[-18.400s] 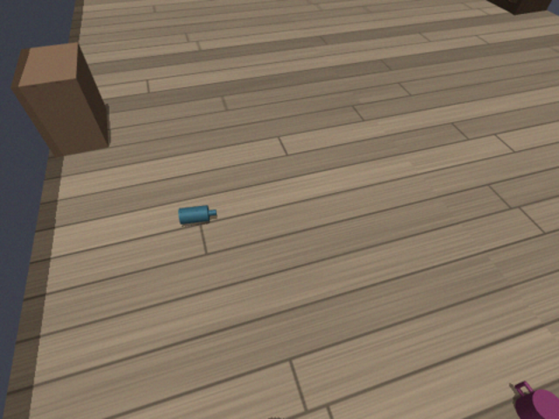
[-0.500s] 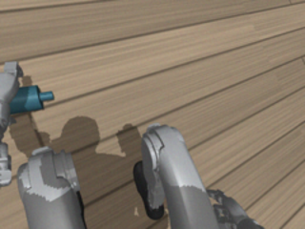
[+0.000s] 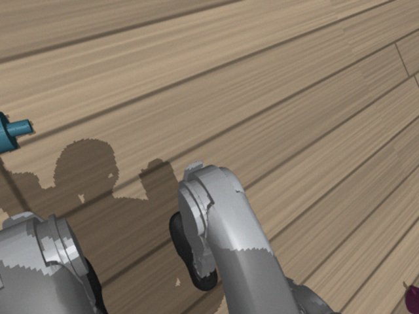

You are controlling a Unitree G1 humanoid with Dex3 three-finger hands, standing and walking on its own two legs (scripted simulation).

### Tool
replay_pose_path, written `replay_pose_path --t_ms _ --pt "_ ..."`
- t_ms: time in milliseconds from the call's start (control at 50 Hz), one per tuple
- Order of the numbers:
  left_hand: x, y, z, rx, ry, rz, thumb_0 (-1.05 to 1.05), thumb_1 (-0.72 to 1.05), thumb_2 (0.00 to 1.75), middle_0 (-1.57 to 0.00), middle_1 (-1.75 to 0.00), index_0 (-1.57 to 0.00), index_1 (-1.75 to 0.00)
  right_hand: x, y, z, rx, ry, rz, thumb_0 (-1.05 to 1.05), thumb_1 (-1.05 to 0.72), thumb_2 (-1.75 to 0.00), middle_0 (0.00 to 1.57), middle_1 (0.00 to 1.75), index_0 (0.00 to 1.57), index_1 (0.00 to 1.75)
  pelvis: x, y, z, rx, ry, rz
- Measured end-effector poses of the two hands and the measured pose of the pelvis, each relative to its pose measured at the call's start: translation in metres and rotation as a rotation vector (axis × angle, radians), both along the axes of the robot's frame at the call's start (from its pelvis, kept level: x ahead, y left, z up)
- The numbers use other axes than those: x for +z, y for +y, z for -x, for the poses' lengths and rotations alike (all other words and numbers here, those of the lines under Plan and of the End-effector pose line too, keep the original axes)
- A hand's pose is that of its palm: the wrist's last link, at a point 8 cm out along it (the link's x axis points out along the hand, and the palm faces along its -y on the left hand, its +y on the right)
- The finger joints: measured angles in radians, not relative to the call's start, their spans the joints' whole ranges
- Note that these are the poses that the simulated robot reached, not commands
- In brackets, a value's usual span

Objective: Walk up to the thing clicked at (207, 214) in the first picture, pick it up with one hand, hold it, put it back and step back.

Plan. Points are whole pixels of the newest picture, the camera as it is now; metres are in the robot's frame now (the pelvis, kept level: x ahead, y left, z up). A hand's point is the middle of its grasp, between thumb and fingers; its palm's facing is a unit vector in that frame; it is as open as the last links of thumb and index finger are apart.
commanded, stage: rest palm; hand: left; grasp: from above
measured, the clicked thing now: out of the picture +0.46 +0.28 -0.27
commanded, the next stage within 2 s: close in 0.42 s
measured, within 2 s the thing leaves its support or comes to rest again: neither
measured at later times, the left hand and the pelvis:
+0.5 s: hand out of the picture +0.44 +0.29 -0.24, palm faces -0.45 -0.12 -0.89, open 14.0 cm; pelvis +0.00 +0.01 +0.00, yaw -1 degrees
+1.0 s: hand out of the picture +0.44 +0.29 -0.24, palm faces -0.45 -0.13 -0.88, open 12.3 cm; pelvis +0.00 +0.01 +0.00, yaw -2 degrees
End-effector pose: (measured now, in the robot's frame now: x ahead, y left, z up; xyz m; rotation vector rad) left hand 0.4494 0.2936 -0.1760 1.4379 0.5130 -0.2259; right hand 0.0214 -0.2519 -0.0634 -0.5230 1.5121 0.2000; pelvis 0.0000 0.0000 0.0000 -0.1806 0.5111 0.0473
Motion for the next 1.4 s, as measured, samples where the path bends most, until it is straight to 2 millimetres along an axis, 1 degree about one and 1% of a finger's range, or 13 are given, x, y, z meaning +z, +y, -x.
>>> replay_pose_path --t_ms 240,400,580,800,980,1120,1400 --pt "-0.002 0.0 0.005 -0.003 -0.001 -0.001 0.0 -0.49 1.03 -0.1 -1.0 -0.09 -1.01 0.008 -0.005 -0.017 0.058 -0.059 0.017 0.01 -0.91 -0.9 0.2 0.3 0.2 0.3 0.0 0.003 0.003 -0.004 -0.02 0.012" --pt "-0.007 -0.002 0.004 -0.017 -0.006 -0.001 0.0 -0.49 1.01 -0.1 -1.0 -0.09 -1.0 0.013 -0.001 -0.017 0.071 -0.065 0.013 0.0 -0.91 -0.9 0.2 0.3 0.2 0.3 0.0 0.005 0.004 -0.006 -0.027 0.022" --pt "-0.013 -0.003 0.002 -0.016 -0.002 -0.01 0.0 -0.48 1.0 -0.1 -1.0 -0.09 -1.0 0.013 0.006 -0.014 0.081 -0.049 -0.016 0.01 -0.91 -0.9 0.2 0.3 0.2 0.3 0.0 0.006 0.003 -0.01 -0.028 0.031" --pt "-0.013 -0.004 -0.004 0.001 -0.002 -0.015 0.0 -0.34 0.92 -0.2 -0.96 -0.2 -0.95 0.014 0.01 -0.009 0.086 -0.051 -0.043 0.01 -0.91 -0.9 0.2 0.3 0.2 0.3 0.0 0.005 0.004 -0.014 -0.036 0.034" --pt "-0.011 -0.002 0.0 0.001 0.006 -0.014 0.0 -0.24 0.83 -0.27 -0.9 -0.28 -0.89 0.016 0.01 -0.007 0.078 -0.046 -0.044 0.01 -0.91 -0.9 0.2 0.3 0.2 0.3 0.003 0.005 0.004 -0.017 -0.033 0.034" --pt "-0.012 -0.001 0.005 -0.007 0.016 -0.007 0.0 -0.17 0.78 -0.32 -0.86 -0.34 -0.84 0.019 0.008 -0.009 0.086 -0.056 -0.024 0.01 -0.91 -0.9 0.2 0.3 0.2 0.29 0.004 0.005 0.006 -0.016 -0.041 0.035" --pt "-0.014 0.0 0.003 -0.02 0.004 -0.019 0.0 0.0 0.68 -0.45 -0.77 -0.47 -0.74 0.024 0.007 -0.015 0.111 -0.058 -0.008 0.01 -0.91 -0.9 0.2 0.3 0.2 0.29 0.007 0.006 0.007 -0.016 -0.037 0.042"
